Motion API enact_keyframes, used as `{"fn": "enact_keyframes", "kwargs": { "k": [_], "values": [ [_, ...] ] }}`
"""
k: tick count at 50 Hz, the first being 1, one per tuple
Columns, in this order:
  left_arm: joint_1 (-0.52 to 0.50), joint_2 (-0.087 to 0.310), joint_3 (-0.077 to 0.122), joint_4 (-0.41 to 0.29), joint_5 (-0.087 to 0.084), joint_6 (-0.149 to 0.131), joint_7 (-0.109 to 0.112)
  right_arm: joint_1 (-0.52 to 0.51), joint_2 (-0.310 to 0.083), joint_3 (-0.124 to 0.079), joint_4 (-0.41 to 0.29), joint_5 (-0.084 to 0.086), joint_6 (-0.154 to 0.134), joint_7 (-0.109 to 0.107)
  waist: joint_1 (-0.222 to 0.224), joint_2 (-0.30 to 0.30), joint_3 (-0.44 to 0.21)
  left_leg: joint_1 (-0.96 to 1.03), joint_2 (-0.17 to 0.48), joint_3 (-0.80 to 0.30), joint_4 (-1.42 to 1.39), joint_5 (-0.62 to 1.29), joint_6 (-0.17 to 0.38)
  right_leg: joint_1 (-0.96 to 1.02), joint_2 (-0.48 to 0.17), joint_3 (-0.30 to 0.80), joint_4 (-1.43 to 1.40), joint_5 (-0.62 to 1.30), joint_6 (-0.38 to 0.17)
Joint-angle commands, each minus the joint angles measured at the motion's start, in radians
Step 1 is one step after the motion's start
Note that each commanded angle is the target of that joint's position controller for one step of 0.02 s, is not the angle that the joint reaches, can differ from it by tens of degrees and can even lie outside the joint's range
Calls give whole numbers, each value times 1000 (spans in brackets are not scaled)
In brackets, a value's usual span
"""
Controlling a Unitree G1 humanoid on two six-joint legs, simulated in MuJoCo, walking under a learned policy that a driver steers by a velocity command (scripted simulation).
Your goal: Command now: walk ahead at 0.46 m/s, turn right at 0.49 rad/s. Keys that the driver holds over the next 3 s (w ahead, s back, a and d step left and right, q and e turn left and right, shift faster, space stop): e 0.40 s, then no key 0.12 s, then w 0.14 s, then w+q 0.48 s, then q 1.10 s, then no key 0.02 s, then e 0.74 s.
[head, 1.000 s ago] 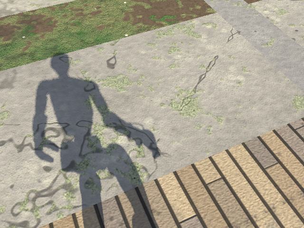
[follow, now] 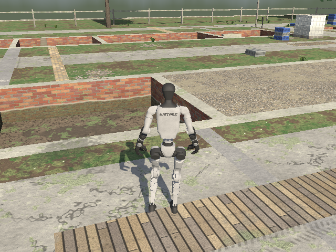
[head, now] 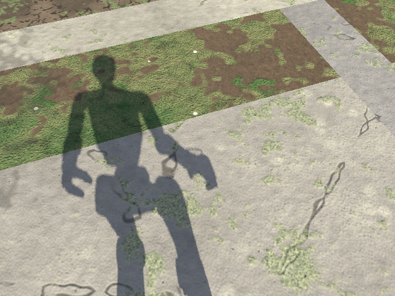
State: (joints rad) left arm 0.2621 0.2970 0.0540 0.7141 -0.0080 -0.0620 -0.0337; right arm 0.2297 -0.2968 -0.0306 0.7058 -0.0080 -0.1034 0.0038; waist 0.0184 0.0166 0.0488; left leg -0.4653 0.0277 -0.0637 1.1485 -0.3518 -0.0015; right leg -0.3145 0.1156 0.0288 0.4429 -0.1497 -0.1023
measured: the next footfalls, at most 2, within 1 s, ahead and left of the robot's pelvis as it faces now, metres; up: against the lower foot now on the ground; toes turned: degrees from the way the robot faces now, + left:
left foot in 0.28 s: +0.34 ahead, +0.10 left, +0.00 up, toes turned -17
right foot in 0.68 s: +0.20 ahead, -0.10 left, +0.00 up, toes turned -20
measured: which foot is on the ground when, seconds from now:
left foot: up 0.00-0.26, down 0.28-0.68, up 0.70-1.00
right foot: down 0.00-0.28, up 0.30-0.66, down 0.68-1.00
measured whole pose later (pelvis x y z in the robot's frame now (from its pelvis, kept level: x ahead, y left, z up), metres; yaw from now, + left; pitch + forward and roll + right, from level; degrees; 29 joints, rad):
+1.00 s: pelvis +0.30 -0.02 +0.01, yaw -13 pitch +1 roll +0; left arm 0.40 0.26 0.05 0.78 0.01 -0.07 0.02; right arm 0.19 -0.30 -0.07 0.77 0.02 -0.03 0.04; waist 0.06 0.04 -0.01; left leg -0.68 0.05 -0.05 0.78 0.00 -0.03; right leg 0.06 -0.01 -0.12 0.21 -0.30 -0.01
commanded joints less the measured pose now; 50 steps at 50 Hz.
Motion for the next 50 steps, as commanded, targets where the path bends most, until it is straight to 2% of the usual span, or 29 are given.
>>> {"fn": "enact_keyframes", "kwargs": {
  "k": [1, 3, 6, 10, 12, 13, 14, 15, 16, 17, 18, 19, 20, 21, 22, 26, 29, 31, 32, 33, 34, 35, 36, 37, 39, 41, 43, 46, 50],
  "values": [
    [-19, 137, 35, -80, 2, -11, 18, 8, -109, -33, -80, -13, -4, -9, -32, -60, -72, -149, 52, -17, -103, 34, -42, 136, -272, 330, -207, 314, -204],
    [-14, 169, 45, -72, 3, -4, 33, -32, -84, -24, -92, -18, 7, -17, -31, -55, -54, -113, 22, 15, -232, 107, -78, 58, -233, 241, -181, 536, -184],
    [22, 179, 53, -51, -15, 27, 55, -117, -56, -15, -100, -13, 7, -15, 8, -90, -101, 5, -49, 34, -452, 343, -90, 16, -156, 176, -118, 543, -99],
    [57, 164, 53, -38, -18, 62, 71, -190, -84, -27, -118, 2, 7, -3, 28, -120, -122, 43, -90, -16, -627, 390, -73, 102, -174, 298, -35, 362, -55],
    [23, 152, 52, -54, -11, 69, 77, -153, -115, -43, -107, -1, -2, 0, -2, -141, -126, 67, -77, -46, -680, 359, -43, 160, -188, 371, 45, 335, -37],
    [-12, 140, 49, -68, -11, 71, 78, -105, -120, -48, -94, -6, -8, -1, -36, -141, -137, 132, -59, -38, -747, 425, -21, 159, -165, 373, 113, 306, -14],
    [-12, 102, 37, -86, -4, 67, 74, -50, -149, -55, -90, -21, -14, -8, -55, -94, -208, 295, 36, -87, -765, 574, 28, 116, -113, 338, 255, 213, 24],
    [76, 38, 17, -95, 19, 62, 69, -20, -195, -59, -102, -37, -6, -19, -17, 115, -307, 547, 258, -286, -688, 1008, 125, -61, -5, 226, 501, -320, 76],
    [230, 71, 13, -93, -6, 60, 59, 25, -190, -63, -79, -30, 18, -16, 27, 316, -418, 704, 464, -583, -692, 968, 309, -248, 29, 163, 721, -616, 116],
    [228, 163, 38, -55, -14, 72, 59, -21, -136, -56, -102, -6, 33, -16, 12, 172, -371, 618, 423, -572, -728, 712, 298, -285, -49, 164, 826, -529, 153],
    [115, 202, 53, -66, -18, 91, 63, -56, -91, -42, -118, -6, 47, -22, -21, 94, -273, 531, 342, -418, -744, 563, 244, -310, -74, 126, 865, -446, 177],
    [68, 194, 57, -73, -19, 112, 70, -96, -76, -34, -121, -12, 61, -23, -16, 53, -212, 428, 285, -327, -773, 461, 212, -304, -97, 106, 852, -393, 190],
    [45, 183, 58, -89, -16, 126, 75, -135, -81, -33, -119, -12, 70, -25, -4, 69, -152, 333, 251, -265, -804, 395, 207, -291, -119, 92, 824, -357, 196],
    [43, 146, 48, -94, -15, 132, 74, -144, -98, -37, -109, -20, 75, -27, 3, 101, -115, 242, 203, -194, -839, 381, 201, -234, -118, 58, 779, -326, 197],
    [50, 112, 40, -96, -12, 132, 74, -143, -99, -39, -100, -25, 77, -27, 6, 122, -110, 212, 178, -147, -856, 391, 206, -196, -112, 36, 728, -315, 197],
    [27, 68, 18, -103, 6, 116, 68, -146, -108, -46, -73, -10, 80, -23, -5, 123, -174, 241, 209, -95, -843, 503, 251, -87, -132, 15, 501, -295, 180],
    [14, 80, 14, -100, 4, 110, 51, -130, -147, -57, -53, 14, 87, -11, -22, 149, -180, 194, 209, -114, -908, 70, 241, 17, -127, -29, 324, -241, 139],
    [54, 86, 16, -75, 8, 101, 39, -128, -161, -58, -37, 30, 90, -4, 7, 143, -147, 118, 204, -117, -924, -133, 211, 132, -104, -72, 166, -173, 96],
    [81, 81, 16, -55, 12, 96, 35, -121, -153, -55, -26, 36, 90, -1, 24, 127, -125, 66, 188, -102, -913, -207, 182, 203, -91, -91, 93, -146, 70],
    [108, 79, 15, -42, 14, 90, 36, -114, -122, -45, -16, 34, 86, 1, 42, 104, -105, 5, 155, -77, -869, -254, 136, 272, -95, -72, 38, -180, 42],
    [167, 112, 21, -35, 18, 82, 42, -132, -53, -23, -25, 23, 80, 8, 65, -17, -89, -132, 84, -16, -670, -232, 69, 371, -235, 136, -86, -318, -12],
    [188, 223, 46, -38, 20, 80, 45, -155, 6, -8, -61, 17, 61, 16, 66, -268, -59, -338, -58, 149, -385, -192, -3, 387, -457, 467, -231, -568, -126],
    [175, 250, 59, -39, 39, 57, 46, -227, -104, -42, -82, 37, 47, 9, 99, -209, 38, -396, -8, 25, -233, -160, 8, 249, -521, 597, -327, -647, -203],
    [114, 193, 43, -43, 37, 31, 52, -184, -127, -56, -66, 49, 43, 8, 47, -194, 76, -424, 12, -29, -177, -61, 21, 253, -485, 526, -327, -599, -170],
    [65, 121, 25, -42, 15, -2, 55, -114, -122, -64, -16, 35, 46, 6, 20, -182, 51, -435, 10, -68, -169, 78, 18, 321, -413, 340, -316, -397, -85],
    [82, 97, 20, -31, 21, -17, 59, -98, -93, -64, 4, 31, 46, 9, 20, -140, 28, -396, -4, -70, -148, 195, 1, 328, -378, 194, -318, -187, -52],
    [99, 92, 23, -20, 25, -23, 59, -96, -70, -60, 6, 31, 50, 14, 25, -121, 10, -375, -2, -55, -167, 273, -22, 331, -365, 94, -321, -72, -48],
    [107, 106, 30, -2, 23, -22, 58, -140, -45, -48, -18, 28, 58, 24, 43, -122, 30, -330, 16, -14, -283, 353, -43, 302, -355, -9, -329, 19, -46],
    [151, 136, 43, 35, 12, -15, 58, -240, -14, -26, -73, 30, 54, 51, 88, -106, 85, -292, 33, 55, -439, 374, -20, 314, -384, -89, -331, 82, -48]
  ]
}}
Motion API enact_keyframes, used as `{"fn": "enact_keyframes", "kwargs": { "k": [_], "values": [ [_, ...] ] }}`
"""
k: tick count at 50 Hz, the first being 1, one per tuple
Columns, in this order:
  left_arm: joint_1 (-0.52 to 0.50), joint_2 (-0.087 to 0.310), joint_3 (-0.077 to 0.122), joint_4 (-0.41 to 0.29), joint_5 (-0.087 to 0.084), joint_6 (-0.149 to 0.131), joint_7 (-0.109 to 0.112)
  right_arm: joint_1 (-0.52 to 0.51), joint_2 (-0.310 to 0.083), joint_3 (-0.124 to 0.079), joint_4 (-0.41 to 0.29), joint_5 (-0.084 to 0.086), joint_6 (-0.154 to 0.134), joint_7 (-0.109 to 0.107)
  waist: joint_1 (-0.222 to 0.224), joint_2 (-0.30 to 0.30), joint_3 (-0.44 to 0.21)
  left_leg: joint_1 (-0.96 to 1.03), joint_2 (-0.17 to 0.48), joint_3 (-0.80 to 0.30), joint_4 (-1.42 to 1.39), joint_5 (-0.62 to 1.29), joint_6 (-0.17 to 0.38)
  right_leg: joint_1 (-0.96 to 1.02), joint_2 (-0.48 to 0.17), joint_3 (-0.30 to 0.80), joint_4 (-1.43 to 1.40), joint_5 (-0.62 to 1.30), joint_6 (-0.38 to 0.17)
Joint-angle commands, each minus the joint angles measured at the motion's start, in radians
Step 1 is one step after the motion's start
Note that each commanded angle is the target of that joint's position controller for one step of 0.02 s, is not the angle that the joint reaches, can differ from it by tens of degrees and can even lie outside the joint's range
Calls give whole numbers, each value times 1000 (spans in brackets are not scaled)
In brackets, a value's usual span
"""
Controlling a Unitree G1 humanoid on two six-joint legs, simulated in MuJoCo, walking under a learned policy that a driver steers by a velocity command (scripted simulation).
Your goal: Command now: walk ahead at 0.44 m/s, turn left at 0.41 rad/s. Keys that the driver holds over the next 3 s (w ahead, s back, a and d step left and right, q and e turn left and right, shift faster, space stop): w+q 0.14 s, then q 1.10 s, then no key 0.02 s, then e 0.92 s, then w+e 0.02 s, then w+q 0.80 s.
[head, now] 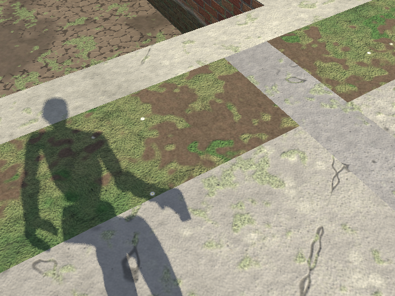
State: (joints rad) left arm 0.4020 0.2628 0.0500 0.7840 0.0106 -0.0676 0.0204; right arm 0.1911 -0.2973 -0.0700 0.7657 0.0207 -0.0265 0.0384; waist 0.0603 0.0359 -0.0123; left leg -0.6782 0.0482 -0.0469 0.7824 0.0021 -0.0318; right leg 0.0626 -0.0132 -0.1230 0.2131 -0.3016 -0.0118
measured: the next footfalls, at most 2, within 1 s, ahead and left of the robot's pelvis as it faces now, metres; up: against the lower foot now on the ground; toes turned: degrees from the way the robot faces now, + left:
left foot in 0.16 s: +0.25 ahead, +0.15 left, +0.00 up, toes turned +8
right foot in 0.62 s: +0.44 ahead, -0.01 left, +0.00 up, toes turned +27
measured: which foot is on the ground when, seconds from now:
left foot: up 0.00-0.14, down 0.16-0.62, up 0.64-1.00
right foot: down 0.00-0.18, up 0.20-0.60, down 0.62-1.00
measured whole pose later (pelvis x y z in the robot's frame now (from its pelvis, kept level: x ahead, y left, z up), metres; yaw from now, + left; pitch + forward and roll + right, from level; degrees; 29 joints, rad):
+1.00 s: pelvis +0.29 +0.07 -0.01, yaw +36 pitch +1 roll -1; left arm 0.14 0.28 0.07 0.68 0.00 0.01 0.03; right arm 0.17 -0.29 -0.08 0.65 0.02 0.08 0.01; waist 0.01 -0.01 0.06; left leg -0.36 0.03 0.02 0.70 -0.33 -0.03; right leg -0.32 -0.09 -0.13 0.49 -0.19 0.02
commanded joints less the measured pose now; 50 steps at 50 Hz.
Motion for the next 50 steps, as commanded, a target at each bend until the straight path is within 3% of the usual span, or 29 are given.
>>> {"fn": "enact_keyframes", "kwargs": {
  "k": [1, 3, 5, 6, 7, 8, 9, 10, 11, 12, 13, 14, 15, 17, 21, 26, 29, 30, 31, 32, 33, 34, 35, 36, 38, 43, 46, 48, 50],
  "values": [
    [21, 175, 49, -25, -11, -6, 2, -219, -13, 16, -146, 3, -25, 23, 50, -120, 156, -75, 11, 52, -103, 2, 26, -43, -264, 50, -93, 252, -137],
    [28, 184, 53, -11, -21, 3, 0, -241, -19, 18, -170, 5, -29, 37, 45, -123, 163, -53, 2, 85, -149, -62, 62, 1, -279, 25, -56, 343, -128],
    [12, 208, 59, -9, -27, 11, 3, -215, -45, 7, -183, 4, -30, 44, 6, -150, 115, 55, -46, 139, -170, -150, 108, 30, -282, -14, 56, 707, -107],
    [4, 224, 63, -10, -28, 17, 8, -147, -72, -8, -174, 2, -27, 42, -40, -172, 53, 167, -88, 169, -165, -188, 132, 33, -277, -36, 169, 934, -93],
    [-9, 230, 63, -14, -28, 24, 13, 1, -118, -35, -140, 5, -25, 36, -126, -162, -41, 374, -133, 184, -204, -157, 166, -12, -251, -69, 360, 1055, -68],
    [-11, 224, 57, -29, -25, 19, 20, 155, -183, -68, -104, 4, -18, 17, -205, -117, -125, 661, -119, 102, -236, -87, 205, -197, -209, -75, 607, 949, -22],
    [49, 100, 17, -93, 14, -5, 8, 226, -308, -91, -98, -6, -12, -7, -152, 162, -255, 1075, 182, -397, -240, -6, 374, -655, -52, -55, 1030, 122, 60],
    [32, 117, 7, -96, 2, -42, -3, 219, -280, -75, -134, -14, -18, -11, -162, 142, -459, 1136, 342, -779, -399, 61, 490, -744, 66, 178, 1231, -331, 74],
    [-82, 187, 29, -121, -37, -53, -10, 174, -217, -55, -132, -21, -23, -8, -186, 62, -350, 1049, 288, -581, -403, 196, 423, -803, -2, 244, 1245, -261, 59],
    [-117, 172, 21, -137, -39, -58, -5, 122, -181, -46, -129, -10, -27, -10, -149, 30, -214, 891, 233, -418, -391, 292, 379, -808, -41, 219, 1173, -195, 46],
    [-124, 171, 26, -126, -16, -53, 6, 56, -154, -40, -138, 0, -24, -13, -106, -33, -126, 735, 179, -318, -402, 328, 337, -780, -75, 203, 1095, -144, 49],
    [-113, 184, 36, -125, -3, -40, 13, 8, -134, -33, -153, -4, -21, -16, -67, -23, -83, 602, 146, -262, -429, 361, 322, -710, -93, 201, 1045, -109, 53],
    [-93, 178, 37, -122, -1, -23, 14, -22, -134, -32, -163, -16, -18, -19, -38, -3, -67, 502, 126, -237, -457, 382, 322, -647, -90, 198, 1022, -83, 62],
    [-58, 140, 28, -115, 6, -1, 16, -45, -149, -38, -156, -23, -21, -24, -9, 12, -66, 404, 104, -191, -470, 482, 333, -601, -71, 176, 937, -43, 91],
    [-146, 106, 13, -144, 13, 11, 21, -39, -164, -42, -133, -7, 2, -49, -30, 41, -98, 375, 55, -162, -430, 446, 286, -580, -24, 174, 700, 104, 117],
    [-271, 125, 15, -183, -5, 13, 2, -13, -168, -44, -120, 0, 42, -67, -74, 73, -106, 419, 56, -277, -367, 208, 238, -526, 28, 208, 469, 171, 110],
    [-240, 149, 33, -184, -5, 1, -4, -45, -150, -38, -133, 5, 51, -69, -40, 104, -94, 465, 41, -376, -285, 102, 198, -442, 42, 222, 295, 171, 74],
    [-211, 159, 39, -180, 1, -7, -1, -58, -131, -31, -141, 6, 51, -70, -18, 100, -91, 443, 1, -373, -230, 38, 161, -351, 12, 221, 184, 304, 46],
    [-184, 223, 51, -190, 18, -8, 9, -19, -73, -14, -153, -10, 48, -68, -37, -27, -155, 363, -68, -294, -58, -193, 106, -189, -183, 368, 177, 518, -24],
    [-195, 259, 59, -191, 49, 10, 13, 99, -48, -7, -155, -7, 45, -69, -109, -298, -180, 148, -215, -148, 135, -688, 43, -45, -390, 642, 168, 733, -208],
    [-168, 208, 54, -190, 31, 18, 11, 132, -141, -28, -136, -13, 42, -67, -89, -297, -203, 85, -150, -123, 336, -706, -2, -48, -444, 753, 148, 640, -285],
    [-191, 156, 38, -204, 22, 22, 12, 96, -193, -49, -120, -1, 52, -67, -70, -208, -155, 66, -118, -115, 434, -628, -23, -94, -387, 624, 162, 555, -258],
    [-226, 133, 33, -208, 17, 30, 14, 72, -187, -54, -110, 4, 68, -72, -73, -150, -117, 58, -96, -94, 471, -560, -41, -143, -318, 509, 161, 466, -214],
    [-259, 125, 30, -212, 8, 38, 18, 55, -174, -54, -116, 4, 82, -76, -74, -146, -84, 55, -78, -83, 477, -512, -54, -191, -282, 440, 145, 395, -192],
    [-281, 135, 32, -209, 16, 49, 24, 41, -117, -41, -131, 8, 95, -73, -75, -173, -47, 107, -70, -23, 416, -442, -67, -269, -220, 314, 108, 368, -177],
    [-268, 164, 54, -191, 11, 62, 29, -19, -73, -25, -178, -1, 90, -59, -39, -212, -99, 187, -23, 26, 178, -418, -60, -207, -266, 232, 106, 407, -216],
    [-281, 188, 65, -181, -1, 67, 20, -16, -85, -29, -187, -1, 92, -43, -37, -224, -106, 274, -17, 63, 50, -390, -34, -222, -289, 199, 109, 380, -214],
    [-285, 197, 69, -172, -12, 69, 15, -2, -93, -36, -191, -1, 96, -32, -47, -222, -99, 320, -22, 85, -48, -359, -5, -226, -302, 186, 131, 346, -198],
    [-297, 191, 70, -159, -30, 72, 15, 63, -89, -44, -169, -3, 96, -25, -87, -198, -96, 443, -54, 121, -238, -235, 46, -277, -281, 136, 207, 274, -138]
  ]
}}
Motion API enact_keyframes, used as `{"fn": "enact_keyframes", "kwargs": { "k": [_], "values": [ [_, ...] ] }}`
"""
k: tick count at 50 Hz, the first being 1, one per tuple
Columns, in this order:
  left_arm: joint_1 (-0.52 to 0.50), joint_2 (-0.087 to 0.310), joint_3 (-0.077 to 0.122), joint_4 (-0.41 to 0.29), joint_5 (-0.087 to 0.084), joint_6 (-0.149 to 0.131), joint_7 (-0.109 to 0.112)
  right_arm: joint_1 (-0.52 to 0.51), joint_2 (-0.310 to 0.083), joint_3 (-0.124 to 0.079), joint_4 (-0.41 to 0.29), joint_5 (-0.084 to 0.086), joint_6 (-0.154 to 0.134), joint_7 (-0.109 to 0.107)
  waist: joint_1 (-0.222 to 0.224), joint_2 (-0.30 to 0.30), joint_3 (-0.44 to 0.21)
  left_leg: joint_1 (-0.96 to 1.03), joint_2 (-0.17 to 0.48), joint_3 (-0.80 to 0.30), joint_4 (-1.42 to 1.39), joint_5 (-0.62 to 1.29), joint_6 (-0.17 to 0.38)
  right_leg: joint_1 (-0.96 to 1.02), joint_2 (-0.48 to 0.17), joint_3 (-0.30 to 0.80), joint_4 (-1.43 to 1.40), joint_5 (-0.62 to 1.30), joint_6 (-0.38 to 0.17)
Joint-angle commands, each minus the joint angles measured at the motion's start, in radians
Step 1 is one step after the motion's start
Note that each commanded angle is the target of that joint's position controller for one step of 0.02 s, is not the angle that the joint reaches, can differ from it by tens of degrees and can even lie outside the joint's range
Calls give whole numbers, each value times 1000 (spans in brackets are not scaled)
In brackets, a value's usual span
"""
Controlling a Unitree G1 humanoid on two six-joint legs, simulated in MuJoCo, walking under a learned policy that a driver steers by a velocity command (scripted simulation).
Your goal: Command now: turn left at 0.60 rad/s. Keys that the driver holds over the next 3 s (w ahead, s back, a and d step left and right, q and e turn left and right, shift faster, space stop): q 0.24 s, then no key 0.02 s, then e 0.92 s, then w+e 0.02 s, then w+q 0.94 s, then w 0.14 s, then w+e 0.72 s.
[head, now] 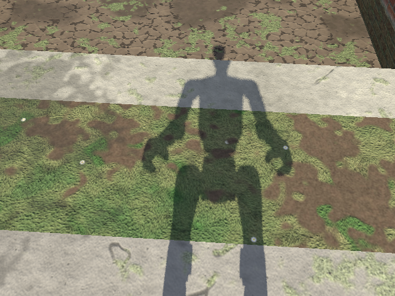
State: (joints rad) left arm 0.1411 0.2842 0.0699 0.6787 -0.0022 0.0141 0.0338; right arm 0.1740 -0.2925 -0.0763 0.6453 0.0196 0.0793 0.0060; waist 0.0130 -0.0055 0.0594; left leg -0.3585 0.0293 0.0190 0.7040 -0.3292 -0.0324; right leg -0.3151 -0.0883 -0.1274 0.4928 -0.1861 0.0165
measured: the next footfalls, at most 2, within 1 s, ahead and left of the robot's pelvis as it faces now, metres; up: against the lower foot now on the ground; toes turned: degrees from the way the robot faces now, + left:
left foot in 0.02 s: +0.04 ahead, +0.12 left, +0.00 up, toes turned +3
right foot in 0.46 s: +0.08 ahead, -0.11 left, +0.00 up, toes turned +10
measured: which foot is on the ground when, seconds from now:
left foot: up 0.00-0.00, down 0.02-1.00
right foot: down 0.00-0.02, up 0.04-0.44, down 0.46-0.70, up 0.72-0.98, down 1.00-1.00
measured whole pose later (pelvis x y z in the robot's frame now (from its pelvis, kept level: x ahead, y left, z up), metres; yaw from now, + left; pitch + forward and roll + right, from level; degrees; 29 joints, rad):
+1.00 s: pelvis +0.01 -0.03 -0.01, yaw -7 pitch +1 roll +1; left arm 0.15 0.30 0.07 0.60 -0.03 0.06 -0.02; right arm 0.18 -0.30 -0.09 0.69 0.02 0.02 -0.03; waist -0.02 0.02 0.06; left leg -0.26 0.10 0.15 0.57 -0.33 -0.03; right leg -0.33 -0.03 -0.04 0.63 -0.30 0.01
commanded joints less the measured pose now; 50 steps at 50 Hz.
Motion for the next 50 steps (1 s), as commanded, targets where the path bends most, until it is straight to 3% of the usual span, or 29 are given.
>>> {"fn": "enact_keyframes", "kwargs": {
  "k": [1, 2, 3, 4, 5, 6, 7, 10, 14, 19, 21, 22, 23, 24, 25, 26, 28, 31, 34, 35, 36, 37, 38, 39, 41, 44, 47, 49, 50],
  "values": [
    [10, 138, 45, -30, -17, -7, -1, 118, -118, -49, -37, -6, -12, 2, -45, -92, -151, 217, -37, 8, -256, 174, 84, 16, -166, 83, 23, 53, -96],
    [35, 76, 28, -38, 15, -3, -8, 139, -221, -74, -49, -7, -17, -15, -19, 184, -121, 333, 181, -319, -361, 399, 175, -213, -47, -33, 302, -235, 17],
    [-49, 82, 26, -103, 29, -9, 1, 108, -299, -83, -83, -38, -33, -15, -41, 318, -102, 271, 361, -570, -380, 529, 372, -395, 83, 62, 522, -489, 63],
    [-111, 119, 38, -109, 18, -11, 9, 106, -248, -71, -81, -56, -55, -11, -83, 216, -128, 240, 329, -536, -403, 428, 385, -395, 69, 170, 637, -460, 51],
    [-102, 131, 45, -99, 7, -10, 12, 63, -215, -58, -73, -48, -70, -13, -48, 184, -105, 225, 270, -453, -396, 371, 326, -397, 55, 195, 660, -366, 35],
    [-71, 131, 52, -73, 12, -7, 19, 10, -186, -51, -78, -25, -73, -18, -22, 138, -103, 228, 218, -399, -382, 334, 270, -395, 47, 202, 646, -288, 35],
    [-54, 136, 55, -63, 19, -5, 23, -19, -160, -40, -81, -8, -71, -23, -13, 147, -106, 226, 197, -372, -373, 383, 250, -384, 49, 202, 645, -240, 44],
    [-31, 109, 50, -55, 9, -13, 11, -4, -145, -30, -77, -14, -63, -39, -4, 139, -155, 238, 158, -336, -349, 502, 254, -320, 81, 191, 650, -162, 65],
    [-56, 82, 33, -53, 2, -15, 1, 9, -151, -31, -69, -14, -57, -49, -26, 140, -165, 293, 153, -344, -330, 462, 249, -280, 81, 190, 435, -136, 77],
    [-40, 62, 14, -37, -5, -13, -24, -9, -81, 6, -36, -40, -59, -28, -44, 158, -150, 170, 155, -320, -327, 407, 257, -23, 44, 159, 212, -161, 61],
    [-11, 53, 9, -25, -7, -18, -33, -30, -71, 17, -16, -39, -65, -19, -15, 136, -120, 128, 139, -306, -317, 343, 235, 83, 56, 139, 31, -58, 40],
    [-10, 61, 7, -25, 2, -21, -35, -11, -69, 18, 0, -35, -71, -17, -5, 109, -99, 112, 115, -294, -315, 290, 199, 132, 58, 147, -91, 66, 23],
    [-14, 107, 12, -36, 13, -24, -31, 16, -79, 15, 8, -44, -80, -18, -23, 64, -103, 101, 75, -273, -286, 212, 150, 172, 14, 210, -84, 221, 4],
    [-23, 186, 27, -55, 13, -24, -27, 63, -106, 4, 13, -56, -88, -19, -73, -43, -103, 88, 0, -208, -224, 120, 107, 166, -50, 279, -33, 392, -39],
    [-35, 201, 36, -46, 0, -24, -31, 55, -97, 3, 10, -55, -92, -26, -78, -140, -103, 110, -56, -125, -210, 93, 63, 98, -61, 320, -46, 298, -100],
    [-38, 172, 34, -53, -7, -26, -35, 1, -113, -2, 5, -53, -90, -35, -46, -150, -87, 138, -64, -95, -173, 94, 39, 47, -66, 369, -83, 215, -126],
    [-35, 150, 26, -54, -6, -30, -32, -33, -94, -10, -8, -41, -75, -47, -40, -177, -91, 140, -65, -72, -131, 102, 37, 31, -74, 419, -92, 202, -135],
    [-15, 157, 32, -69, -11, -25, -20, -19, -68, -18, -19, -35, -67, -42, -32, -165, -110, 133, -67, -58, -124, 81, 52, 26, -67, 462, -67, 179, -145],
    [-29, 147, 33, -104, -16, -8, -12, 13, -76, -35, -13, -32, -72, -31, -33, -58, -117, 187, -13, -89, -193, 119, 87, -57, 2, 409, 24, 103, -102],
    [-30, 133, 30, -116, -18, -5, -12, 27, -97, -44, -10, -32, -71, -30, -29, 28, -112, 214, 46, -149, -251, 148, 122, -113, 53, 345, 105, 42, -67],
    [-16, 118, 26, -122, -17, 0, -14, 41, -121, -50, -10, -34, -71, -30, -27, 129, -105, 244, 162, -265, -319, 229, 192, -183, 111, 261, 219, -53, -27],
    [2, 117, 28, -123, -12, 3, -17, 25, -131, -50, -19, -40, -75, -33, -23, 217, -112, 250, 305, -377, -359, 364, 286, -232, 124, 189, 383, -308, 0],
    [-8, 147, 42, -127, -11, 7, -21, 31, -119, -42, -32, -45, -85, -38, -40, 181, -112, 249, 386, -426, -369, 498, 354, -283, 89, 200, 591, -446, 18],
    [2, 157, 52, -121, -19, 14, -24, 11, -115, -37, -38, -43, -91, -42, -24, 106, -106, 242, 386, -388, -359, 545, 357, -303, 70, 220, 695, -443, 28],
    [1, 111, 37, -117, -23, 28, -28, -45, -136, -43, -36, -26, -94, -47, -8, 90, -75, 237, 303, -237, -359, 501, 285, -312, 28, 204, 620, -332, 39],
    [-30, 71, 16, -139, -23, 32, -48, -43, -155, -49, -28, -26, -74, -50, -34, 142, -100, 221, 231, -78, -336, 519, 247, -183, 35, 117, 434, -264, 46],
    [-13, 97, 26, -152, -29, 35, -63, -11, -181, -59, -13, -10, -66, -43, -40, 167, -143, 249, 259, -45, -287, 521, 229, -78, 64, 64, 242, -204, 25],
    [61, 108, 39, -131, -21, 41, -60, -14, -169, -55, -5, 12, -69, -38, 1, 142, -155, 198, 241, 7, -192, 419, 168, 64, 111, 24, 36, -47, -18],
    [98, 149, 56, -126, -16, 41, -47, 45, -131, -47, 19, 4, -74, -31, 3, 42, -157, 98, 192, 77, -59, 276, 96, 192, 96, 102, -60, 103, -56]
  ]
}}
